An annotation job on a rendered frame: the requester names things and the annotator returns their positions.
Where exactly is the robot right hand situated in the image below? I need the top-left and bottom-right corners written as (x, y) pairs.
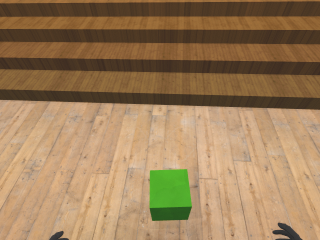
top-left (272, 222), bottom-right (302, 240)

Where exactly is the carton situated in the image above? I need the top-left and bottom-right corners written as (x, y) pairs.
top-left (149, 169), bottom-right (192, 221)

